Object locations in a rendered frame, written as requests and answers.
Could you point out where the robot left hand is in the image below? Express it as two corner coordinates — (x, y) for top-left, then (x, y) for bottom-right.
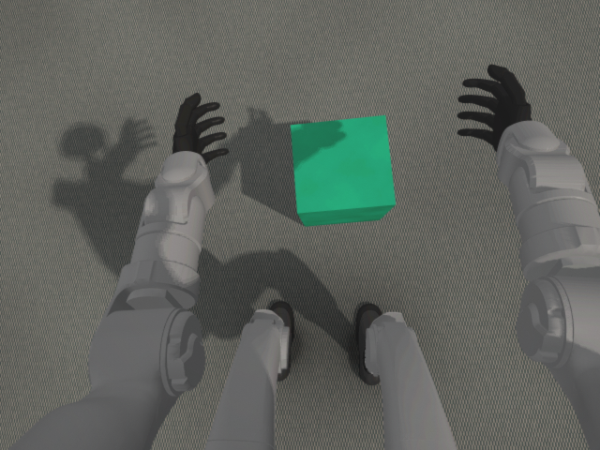
(172, 93), (229, 164)

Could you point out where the left robot forearm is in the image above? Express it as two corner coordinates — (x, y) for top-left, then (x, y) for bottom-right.
(88, 151), (216, 385)

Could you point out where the robot right hand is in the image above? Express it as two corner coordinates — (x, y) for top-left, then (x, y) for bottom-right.
(457, 65), (532, 152)

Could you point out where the robot left shin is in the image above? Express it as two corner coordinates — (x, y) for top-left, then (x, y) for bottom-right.
(241, 309), (283, 370)

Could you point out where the right robot forearm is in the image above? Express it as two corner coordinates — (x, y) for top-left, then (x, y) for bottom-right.
(496, 121), (600, 282)

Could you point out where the right robot upper arm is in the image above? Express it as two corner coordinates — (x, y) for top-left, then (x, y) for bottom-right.
(516, 275), (600, 450)

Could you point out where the right robot thigh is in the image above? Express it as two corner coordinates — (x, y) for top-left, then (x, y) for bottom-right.
(366, 322), (457, 450)

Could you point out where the carton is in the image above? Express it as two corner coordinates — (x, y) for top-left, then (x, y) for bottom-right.
(291, 115), (396, 227)

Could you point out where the left robot upper arm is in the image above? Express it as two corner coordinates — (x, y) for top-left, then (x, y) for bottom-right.
(8, 307), (206, 450)

